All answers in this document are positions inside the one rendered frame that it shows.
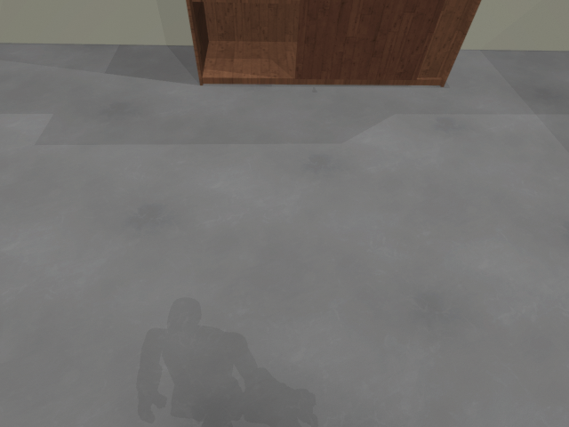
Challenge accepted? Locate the wardrobe door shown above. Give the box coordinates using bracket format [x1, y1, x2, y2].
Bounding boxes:
[418, 0, 474, 77]
[295, 0, 445, 80]

